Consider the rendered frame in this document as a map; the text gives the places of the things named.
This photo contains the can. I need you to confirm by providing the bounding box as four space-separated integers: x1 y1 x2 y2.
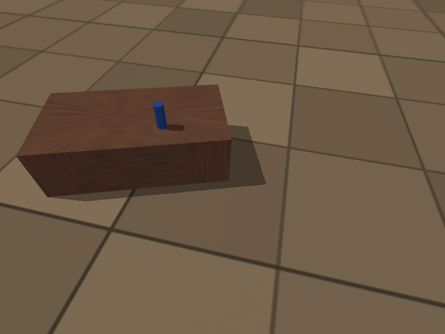
153 102 167 129

